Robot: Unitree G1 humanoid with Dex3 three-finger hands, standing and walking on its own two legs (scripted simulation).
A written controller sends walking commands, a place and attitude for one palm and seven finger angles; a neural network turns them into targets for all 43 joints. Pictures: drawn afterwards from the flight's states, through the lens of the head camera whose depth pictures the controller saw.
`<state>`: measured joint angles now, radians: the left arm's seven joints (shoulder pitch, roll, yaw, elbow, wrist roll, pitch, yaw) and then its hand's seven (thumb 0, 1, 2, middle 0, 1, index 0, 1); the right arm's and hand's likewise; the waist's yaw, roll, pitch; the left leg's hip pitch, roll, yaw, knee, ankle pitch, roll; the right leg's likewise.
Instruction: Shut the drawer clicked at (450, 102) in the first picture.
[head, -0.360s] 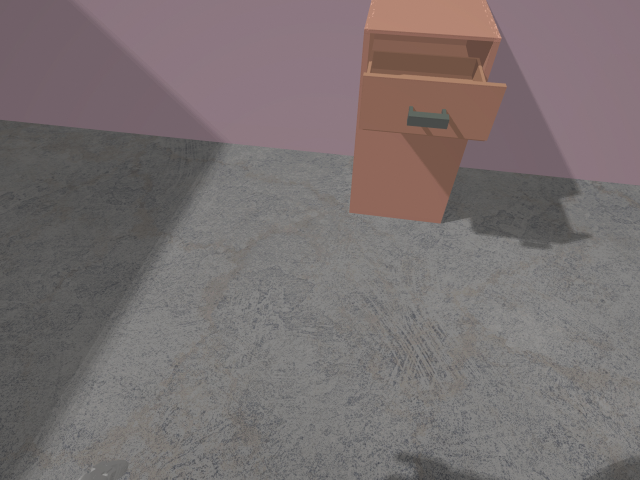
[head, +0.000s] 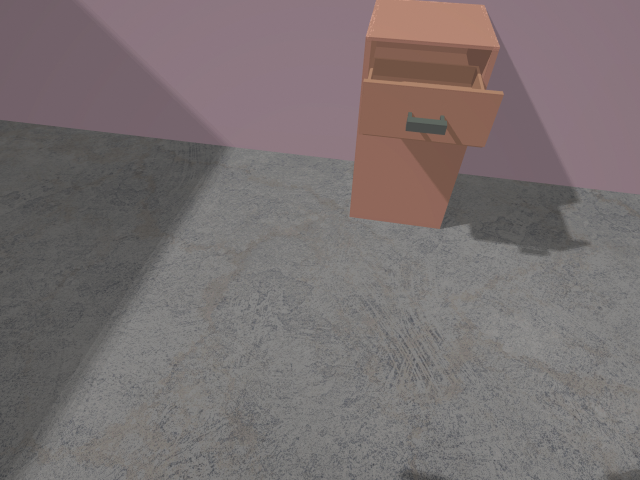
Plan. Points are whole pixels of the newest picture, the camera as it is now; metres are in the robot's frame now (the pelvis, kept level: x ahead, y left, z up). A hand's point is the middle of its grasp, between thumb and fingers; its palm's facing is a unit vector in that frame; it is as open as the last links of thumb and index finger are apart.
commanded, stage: stand and wait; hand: left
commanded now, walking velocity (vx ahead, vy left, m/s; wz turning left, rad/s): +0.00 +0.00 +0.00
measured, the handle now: (426, 121) +1.03 -0.23 -0.07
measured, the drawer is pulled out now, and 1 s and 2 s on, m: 0.30 0.30 0.30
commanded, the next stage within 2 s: look at it before walking up in 0.56 s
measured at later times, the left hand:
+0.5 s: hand out of the picture +0.06 +0.24 -0.15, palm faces -0.03 -0.94 -0.34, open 7.4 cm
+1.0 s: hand out of the picture +0.06 +0.25 -0.15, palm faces -0.03 -0.94 -0.33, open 7.4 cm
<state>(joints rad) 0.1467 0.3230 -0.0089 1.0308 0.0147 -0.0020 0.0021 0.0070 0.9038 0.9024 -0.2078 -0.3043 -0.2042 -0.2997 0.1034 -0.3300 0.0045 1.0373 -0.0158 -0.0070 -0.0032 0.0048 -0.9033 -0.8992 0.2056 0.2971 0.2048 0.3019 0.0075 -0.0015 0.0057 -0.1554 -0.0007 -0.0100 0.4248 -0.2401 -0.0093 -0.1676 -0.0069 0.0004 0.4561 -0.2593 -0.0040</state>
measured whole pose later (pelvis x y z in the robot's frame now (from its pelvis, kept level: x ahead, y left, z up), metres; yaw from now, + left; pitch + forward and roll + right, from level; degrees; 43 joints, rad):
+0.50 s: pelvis -0.02 +0.00 +0.00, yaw +0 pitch -2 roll +0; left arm 0.15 0.34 0.00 1.09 0.01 -0.01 0.00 0.01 0.91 0.90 -0.21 -0.30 -0.20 -0.30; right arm 0.15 -0.34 0.00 1.12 -0.01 0.00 0.00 0.01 -0.90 -0.90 0.20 0.30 0.20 0.30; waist 0.00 0.00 0.02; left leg -0.15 0.01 -0.01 0.39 -0.20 -0.02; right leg -0.16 0.01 0.00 0.41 -0.21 -0.01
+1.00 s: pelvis -0.01 +0.00 +0.00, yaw -1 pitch -2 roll +0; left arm 0.15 0.34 0.00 1.09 0.02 -0.01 0.00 0.01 0.91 0.90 -0.21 -0.30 -0.20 -0.30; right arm 0.13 -0.33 0.00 1.11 -0.01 -0.01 0.00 0.00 -0.90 -0.90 0.20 0.30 0.20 0.30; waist 0.00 -0.01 0.02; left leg -0.14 0.01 0.00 0.37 -0.19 -0.01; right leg -0.15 0.00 0.01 0.39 -0.20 0.00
